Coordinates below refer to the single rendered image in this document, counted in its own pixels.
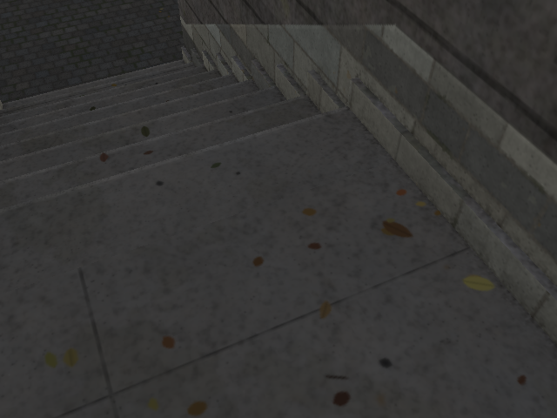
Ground stairs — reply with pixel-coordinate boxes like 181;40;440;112
0;59;321;209

